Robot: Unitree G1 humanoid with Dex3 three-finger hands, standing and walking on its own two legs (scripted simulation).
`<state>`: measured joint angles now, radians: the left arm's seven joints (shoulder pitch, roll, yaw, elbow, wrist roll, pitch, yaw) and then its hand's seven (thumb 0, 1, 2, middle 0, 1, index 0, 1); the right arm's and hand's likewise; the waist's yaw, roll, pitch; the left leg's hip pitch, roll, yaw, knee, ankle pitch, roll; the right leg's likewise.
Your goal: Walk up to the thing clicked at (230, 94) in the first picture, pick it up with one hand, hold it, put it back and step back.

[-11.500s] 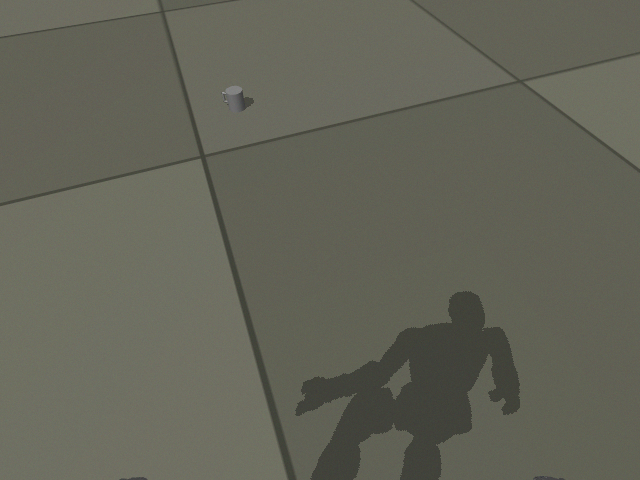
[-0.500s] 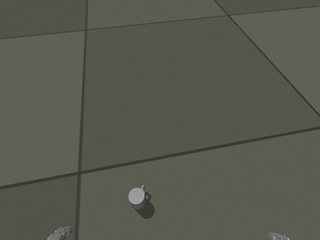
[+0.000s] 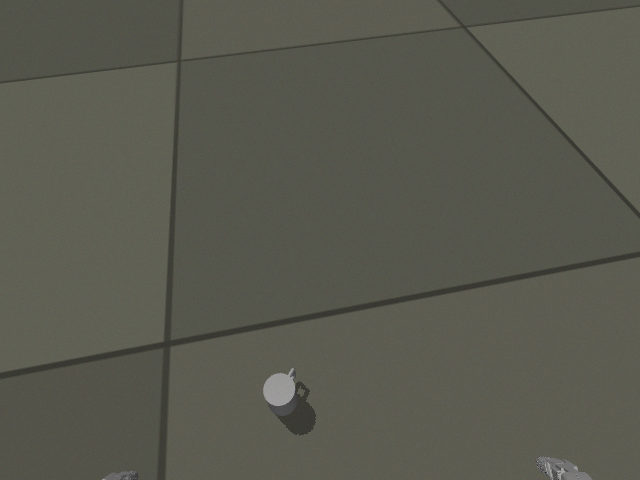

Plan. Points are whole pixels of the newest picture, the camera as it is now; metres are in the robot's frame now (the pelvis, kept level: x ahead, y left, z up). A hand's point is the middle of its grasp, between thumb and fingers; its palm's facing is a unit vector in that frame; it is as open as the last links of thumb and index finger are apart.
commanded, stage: walk up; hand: left
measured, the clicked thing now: (284, 389) +0.42 +0.15 -0.72
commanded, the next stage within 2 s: none
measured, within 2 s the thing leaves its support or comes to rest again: neither
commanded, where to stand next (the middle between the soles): +0.02 -0.02 m, yaw -1 degrees
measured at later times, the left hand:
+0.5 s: hand out of the picture +0.05 +0.24 -0.15, palm faces -0.04 -0.93 -0.36, open 7.3 cm
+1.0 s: hand out of the picture +0.04 +0.27 -0.15, palm faces -0.05 -0.91 -0.42, open 7.3 cm
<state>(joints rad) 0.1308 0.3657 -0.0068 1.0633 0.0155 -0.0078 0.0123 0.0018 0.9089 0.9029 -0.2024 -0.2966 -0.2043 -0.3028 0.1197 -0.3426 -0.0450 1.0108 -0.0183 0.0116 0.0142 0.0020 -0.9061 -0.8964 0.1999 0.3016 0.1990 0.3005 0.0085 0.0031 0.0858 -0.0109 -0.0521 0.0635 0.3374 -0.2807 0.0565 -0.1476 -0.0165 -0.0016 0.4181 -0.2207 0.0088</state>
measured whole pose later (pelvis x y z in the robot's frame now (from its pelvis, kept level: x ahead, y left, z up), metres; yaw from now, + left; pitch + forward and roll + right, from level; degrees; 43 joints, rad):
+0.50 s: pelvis -0.01 -0.02 +0.00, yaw -1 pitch -3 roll +0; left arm 0.16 0.35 0.00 1.08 0.02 -0.03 0.01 0.00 0.91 0.90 -0.20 -0.30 -0.21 -0.30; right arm 0.15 -0.35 -0.05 1.04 -0.02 0.01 0.02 0.00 -0.91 -0.90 0.20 0.30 0.20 0.30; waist 0.01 0.00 0.06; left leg -0.02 -0.03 0.07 0.35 -0.27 0.04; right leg -0.16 0.01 0.00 0.41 -0.20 -0.01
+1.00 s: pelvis -0.01 +0.00 -0.01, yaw -1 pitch -3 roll -1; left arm 0.23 0.37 0.03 1.00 0.04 -0.06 0.02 0.00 0.91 0.90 -0.21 -0.30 -0.21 -0.30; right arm 0.20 -0.40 -0.08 0.95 -0.05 0.04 0.06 0.00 -0.91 -0.90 0.20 0.30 0.20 0.30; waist 0.01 0.05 0.07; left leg -0.27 -0.01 -0.02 0.84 -0.49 0.05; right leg -0.20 0.02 0.00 0.47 -0.23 -0.04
